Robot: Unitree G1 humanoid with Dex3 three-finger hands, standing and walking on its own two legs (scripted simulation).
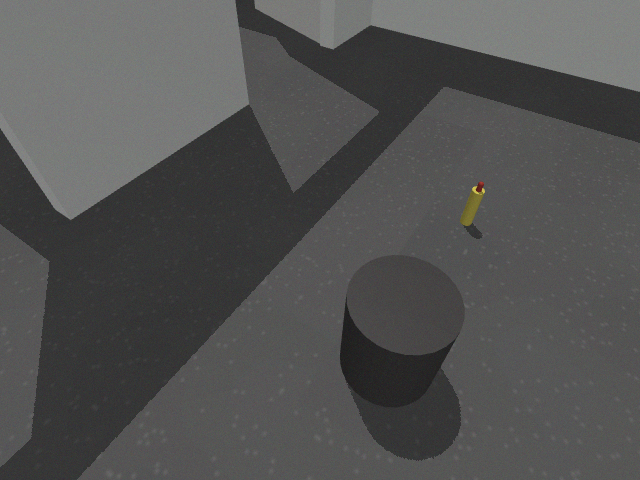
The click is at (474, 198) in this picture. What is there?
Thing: necked bottle
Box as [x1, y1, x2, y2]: [460, 182, 484, 225]
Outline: 482,182 479,182 477,186 472,188 460,219 460,222 462,224 469,225 471,223 484,192 482,188
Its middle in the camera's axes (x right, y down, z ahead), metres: +0.66 -0.14 +1.67
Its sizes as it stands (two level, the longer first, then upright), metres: 0.051 0.051 0.230
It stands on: the floor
